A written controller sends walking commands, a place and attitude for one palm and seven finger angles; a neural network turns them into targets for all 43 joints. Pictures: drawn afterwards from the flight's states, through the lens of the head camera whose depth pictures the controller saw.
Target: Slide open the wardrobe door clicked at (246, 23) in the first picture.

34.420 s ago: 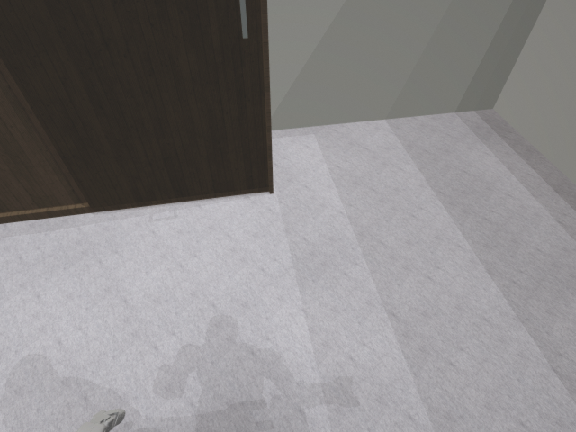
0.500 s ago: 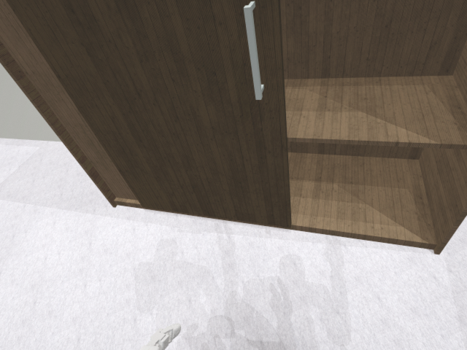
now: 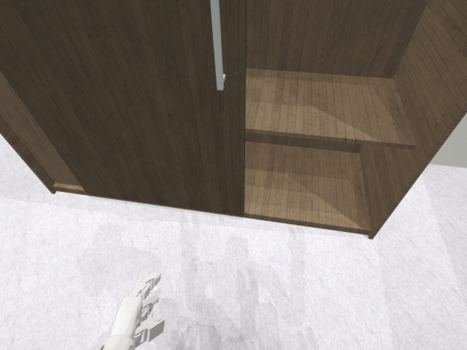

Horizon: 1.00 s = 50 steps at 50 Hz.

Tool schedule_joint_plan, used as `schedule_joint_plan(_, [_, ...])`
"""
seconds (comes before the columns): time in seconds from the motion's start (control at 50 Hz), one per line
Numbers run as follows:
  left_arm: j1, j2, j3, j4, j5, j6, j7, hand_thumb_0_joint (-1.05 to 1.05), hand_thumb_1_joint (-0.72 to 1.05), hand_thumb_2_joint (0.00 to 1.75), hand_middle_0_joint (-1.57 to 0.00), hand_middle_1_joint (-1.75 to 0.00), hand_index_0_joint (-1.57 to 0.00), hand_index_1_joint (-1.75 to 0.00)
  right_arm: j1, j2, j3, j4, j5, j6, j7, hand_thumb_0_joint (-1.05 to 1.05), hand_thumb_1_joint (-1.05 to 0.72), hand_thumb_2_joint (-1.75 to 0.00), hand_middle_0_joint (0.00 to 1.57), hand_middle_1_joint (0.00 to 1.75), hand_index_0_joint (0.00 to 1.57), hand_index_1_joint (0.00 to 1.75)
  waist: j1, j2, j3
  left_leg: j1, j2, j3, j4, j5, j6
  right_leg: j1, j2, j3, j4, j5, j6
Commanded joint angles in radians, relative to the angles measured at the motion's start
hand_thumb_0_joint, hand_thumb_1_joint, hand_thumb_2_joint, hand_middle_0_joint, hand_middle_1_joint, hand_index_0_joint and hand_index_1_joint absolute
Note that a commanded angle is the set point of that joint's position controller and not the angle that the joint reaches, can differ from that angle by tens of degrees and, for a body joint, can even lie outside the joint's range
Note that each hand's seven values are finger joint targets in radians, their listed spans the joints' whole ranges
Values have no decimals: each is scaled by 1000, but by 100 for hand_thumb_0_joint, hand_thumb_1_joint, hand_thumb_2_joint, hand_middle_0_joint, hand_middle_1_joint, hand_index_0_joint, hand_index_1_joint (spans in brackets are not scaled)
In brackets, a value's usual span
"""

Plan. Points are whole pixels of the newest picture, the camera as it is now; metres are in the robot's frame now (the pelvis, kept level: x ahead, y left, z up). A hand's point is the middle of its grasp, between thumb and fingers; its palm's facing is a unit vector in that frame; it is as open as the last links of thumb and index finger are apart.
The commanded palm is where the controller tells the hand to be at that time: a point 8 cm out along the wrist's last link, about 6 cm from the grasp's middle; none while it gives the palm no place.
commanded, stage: stop stepping back and stand still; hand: right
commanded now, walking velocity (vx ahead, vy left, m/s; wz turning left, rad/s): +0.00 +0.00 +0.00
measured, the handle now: (219, 42) +0.79 +0.09 +0.15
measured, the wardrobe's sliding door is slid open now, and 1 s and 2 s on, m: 0.60 0.60 0.60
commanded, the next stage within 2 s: let the arm hang, fingers relaxed in 0.62 s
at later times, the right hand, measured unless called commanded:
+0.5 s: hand out of the picture +0.28 -0.29 +0.19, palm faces +0.38 +0.75 -0.54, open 7.4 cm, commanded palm +0.21 -0.33 +0.19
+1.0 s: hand out of the picture +0.13 -0.21 -0.15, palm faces -0.06 +0.99 -0.16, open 7.4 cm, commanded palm none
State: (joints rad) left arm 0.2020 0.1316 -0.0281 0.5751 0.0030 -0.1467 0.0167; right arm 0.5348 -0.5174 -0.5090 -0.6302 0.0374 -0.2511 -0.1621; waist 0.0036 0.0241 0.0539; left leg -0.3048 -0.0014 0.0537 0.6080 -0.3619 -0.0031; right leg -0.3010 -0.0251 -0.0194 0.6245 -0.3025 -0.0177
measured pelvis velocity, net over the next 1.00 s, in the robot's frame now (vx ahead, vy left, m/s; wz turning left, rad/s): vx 0.05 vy -0.05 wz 0.00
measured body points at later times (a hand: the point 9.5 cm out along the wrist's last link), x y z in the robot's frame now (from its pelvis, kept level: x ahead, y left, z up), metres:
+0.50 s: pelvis +0.06 -0.04 +0.01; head +0.10 -0.05 +0.46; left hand +0.24 +0.20 -0.06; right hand +0.25 -0.33 +0.22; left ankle +0.03 +0.11 -0.73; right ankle +0.04 -0.13 -0.73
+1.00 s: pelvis +0.05 -0.05 +0.00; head +0.07 -0.05 +0.45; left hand +0.14 +0.22 -0.12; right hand +0.13 -0.27 -0.14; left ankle +0.03 +0.11 -0.73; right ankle +0.04 -0.13 -0.73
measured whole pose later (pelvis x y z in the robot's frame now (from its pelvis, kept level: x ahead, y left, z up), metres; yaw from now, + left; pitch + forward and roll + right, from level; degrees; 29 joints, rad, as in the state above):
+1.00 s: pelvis +0.05 -0.05 +0.00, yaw +0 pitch +1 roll +0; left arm 0.20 0.25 0.00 0.84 0.03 0.01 -0.01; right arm 0.28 -0.18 0.03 0.76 -0.02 0.06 0.01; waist 0.03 0.02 0.03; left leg -0.28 0.08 0.01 0.59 -0.32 -0.07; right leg -0.30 0.03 -0.05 0.60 -0.32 -0.05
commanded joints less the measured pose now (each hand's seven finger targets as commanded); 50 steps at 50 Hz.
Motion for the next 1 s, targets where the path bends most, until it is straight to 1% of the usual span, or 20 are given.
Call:
schedule_joint_plan(0.0, [-82,186,94,-108,-22,3,21,0,90,90,-20,-30,-20,-30,-10,-78,-82,134,22,5,1,0,-90,-90,20,30,20,30,7,305,-26,77,335,-591,-469,-234,164,-278,41,21,359,-200,-27])
schedule_joint_plan(0.02, [-69,184,85,-78,-13,2,22,0,90,90,-20,-30,-20,-30,-72,-89,-86,167,23,3,-1,0,-90,-90,20,30,20,30,15,249,-5,19,349,-547,-476,-210,176,-254,16,51,424,-162,-26])
schedule_joint_plan(0.04, [-51,177,82,-58,-19,2,22,0,90,90,-20,-30,-20,-30,-76,-52,-53,216,17,9,5,0,-90,-90,20,30,20,30,19,257,-30,-2,309,-478,-447,-207,167,-213,-1,67,371,-142,-31])
schedule_joint_plan(0.08, [-72,179,69,-58,-23,7,28,0,90,90,-20,-30,-20,-30,-99,-29,-12,216,9,15,6,0,-90,-90,20,30,20,30,14,242,-37,1,253,-286,-328,-21,137,-89,-31,38,110,-105,-44])
schedule_joint_plan(0.12, [-80,174,58,-48,-12,0,44,0,90,90,-20,-30,-20,-30,-145,-4,41,163,0,3,3,0,-90,-90,20,30,20,30,23,137,-95,26,176,-155,-238,59,78,78,17,-26,-124,36,-47])
schedule_joint_plan(0.14, [-90,180,63,-53,-8,-11,50,0,90,90,-20,-30,-20,-30,-185,-9,54,86,-2,-8,0,0,-90,-90,20,30,20,30,17,67,-119,41,144,-127,-178,105,51,141,5,-4,-189,84,-52])
schedule_joint_plan(0.18, [-120,203,72,-85,-3,-33,55,0,90,90,-20,-30,-20,-30,-242,-45,50,-104,-12,-32,-9,0,-90,-90,20,30,20,30,-17,-133,-149,27,73,-73,-47,157,-7,182,-149,196,-260,233,-107])
schedule_joint_plan(0.2, [-111,209,76,-98,-6,-39,50,0,90,90,-20,-30,-20,-30,-251,-74,30,-193,-21,-41,-15,0,-90,-90,20,30,20,30,-30,-176,-173,50,45,-56,-30,159,-18,172,-180,226,-262,291,-124])
schedule_joint_plan(0.24, [-96,182,65,-84,-8,-54,41,0,90,90,-20,-30,-20,-30,-181,-122,-24,-261,-27,-40,-24,0,-90,-90,20,30,20,30,-23,-233,-142,113,29,-22,-38,212,-22,106,-143,184,-259,368,-110])
schedule_joint_plan(0.26, [-99,186,66,-90,-8,-58,41,0,90,90,-20,-30,-20,-30,-158,-177,-83,-295,-31,-46,-33,0,-90,-90,20,30,20,30,-30,-253,-144,152,31,-20,-52,233,-19,88,-130,156,-246,402,-99])
schedule_joint_plan(0.38, [-47,180,85,-96,-28,-25,17,0,90,90,-20,-30,-20,-30,90,-74,-99,-61,5,-55,-26,0,-90,-90,20,30,20,30,-5,-157,-206,250,58,-53,-108,542,15,113,-78,42,-137,546,-31])
schedule_joint_plan(0.54, [-65,198,84,-113,-33,5,35,0,90,90,-20,-30,-20,-30,30,-33,-23,41,17,-23,2,0,-90,-90,20,30,20,30,2,-41,-185,207,50,-45,-122,497,-10,106,-98,53,-196,461,-43])
schedule_joint_plan(0.68, [-91,183,69,-115,-23,-7,54,0,90,90,-20,-30,-20,-30,-65,-73,-19,-111,5,-25,-16,0,-90,-90,20,30,20,30,-9,-92,-205,215,81,-72,-141,524,-2,128,-67,33,-180,409,-45])
schedule_joint_plan(0.7, [-127,379,125,89,-15,-40,-35,0,90,90,-20,-30,-20,-30,-84,100,402,731,-77,129,129,0,-90,-90,20,30,20,30,41,-50,-112,68,161,-46,-8,641,12,26,-67,35,-9,485,-54])
schedule_joint_plan(0.72, [-40,301,125,91,-11,29,-39,0,90,90,-20,-30,-20,-30,-76,123,378,777,-77,206,149,0,-90,-90,20,30,20,30,29,-58,-174,46,155,-92,-52,461,19,49,-71,33,-42,364,-44])
schedule_joint_plan(0.74, [-29,278,110,82,-7,56,-37,0,90,90,-20,-30,-20,-30,-71,141,388,782,-76,228,155,0,-90,-90,20,30,20,30,28,-87,-143,4,143,-77,-71,281,7,24,-75,42,-67,199,-52])
schedule_joint_plan(0.78, [-33,263,88,80,9,81,-35,0,90,90,-20,-30,-20,-30,-144,149,414,860,-75,233,164,0,-90,-90,20,30,20,30,11,-13,-129,8,118,-59,-71,143,4,-56,-80,100,-104,108,-81])
schedule_joint_plan(0.86, [-33,273,80,108,23,107,-27,0,90,90,-20,-30,-20,-30,-255,108,441,1082,-71,241,159,0,-90,-90,20,30,20,30,9,193,-116,60,137,-96,-93,294,23,-25,-50,102,-94,250,-70])
schedule_joint_plan(0.9, [-16,244,65,151,25,119,-21,0,90,90,-20,-30,-20,-30,-271,128,461,1189,-60,250,154,0,-90,-90,20,30,20,30,11,117,-126,78,138,-101,-96,337,15,24,-38,83,-116,303,-61])
schedule_joint_plan(0.98, [-22,227,48,229,22,127,-14,0,90,90,-20,-30,-20,-30,-262,142,477,1365,-51,256,148,0,-90,-90,20,30,20,30,-8,-116,-104,136,102,-84,-129,230,-5,19,-49,95,-202,265,-64])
